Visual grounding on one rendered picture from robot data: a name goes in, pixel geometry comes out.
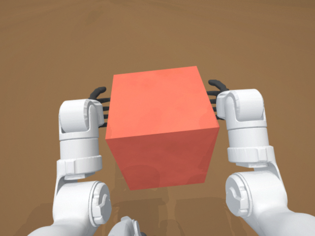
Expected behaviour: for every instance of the robot right upper arm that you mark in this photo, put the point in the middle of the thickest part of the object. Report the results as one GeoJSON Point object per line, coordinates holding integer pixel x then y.
{"type": "Point", "coordinates": [260, 199]}

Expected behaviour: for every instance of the left robot thigh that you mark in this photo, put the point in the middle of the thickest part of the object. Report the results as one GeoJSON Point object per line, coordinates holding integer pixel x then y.
{"type": "Point", "coordinates": [126, 228]}

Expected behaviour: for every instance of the left robot forearm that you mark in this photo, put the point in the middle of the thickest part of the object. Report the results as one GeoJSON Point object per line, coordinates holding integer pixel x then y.
{"type": "Point", "coordinates": [78, 134]}

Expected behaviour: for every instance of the right robot hand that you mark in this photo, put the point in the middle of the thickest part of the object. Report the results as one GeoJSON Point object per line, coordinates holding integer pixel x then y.
{"type": "Point", "coordinates": [221, 87]}

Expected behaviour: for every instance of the robot left upper arm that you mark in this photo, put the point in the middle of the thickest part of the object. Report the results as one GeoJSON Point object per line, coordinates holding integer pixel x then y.
{"type": "Point", "coordinates": [79, 209]}

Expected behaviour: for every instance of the carton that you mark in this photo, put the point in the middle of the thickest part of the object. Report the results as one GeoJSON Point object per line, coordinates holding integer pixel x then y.
{"type": "Point", "coordinates": [161, 127]}

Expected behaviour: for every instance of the right robot forearm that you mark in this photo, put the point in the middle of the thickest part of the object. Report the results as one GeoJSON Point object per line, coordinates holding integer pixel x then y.
{"type": "Point", "coordinates": [245, 117]}

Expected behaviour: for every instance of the left robot hand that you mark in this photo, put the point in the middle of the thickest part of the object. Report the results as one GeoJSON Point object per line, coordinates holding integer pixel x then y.
{"type": "Point", "coordinates": [94, 96]}

